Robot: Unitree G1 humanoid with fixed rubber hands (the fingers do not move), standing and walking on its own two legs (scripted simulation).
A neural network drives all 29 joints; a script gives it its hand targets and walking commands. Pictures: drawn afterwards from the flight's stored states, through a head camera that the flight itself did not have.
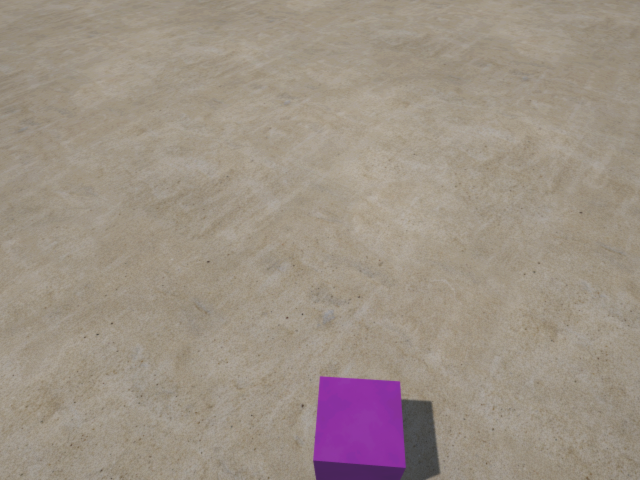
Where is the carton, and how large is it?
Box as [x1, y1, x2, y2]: [313, 376, 405, 479]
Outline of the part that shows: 320,376 313,457 316,479 399,479 405,468 399,381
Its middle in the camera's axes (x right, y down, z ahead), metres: +0.10 +0.54 +1.05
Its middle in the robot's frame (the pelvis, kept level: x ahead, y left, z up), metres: +0.40 -0.05 -0.65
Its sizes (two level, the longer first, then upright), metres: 0.210 0.200 0.250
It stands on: the floor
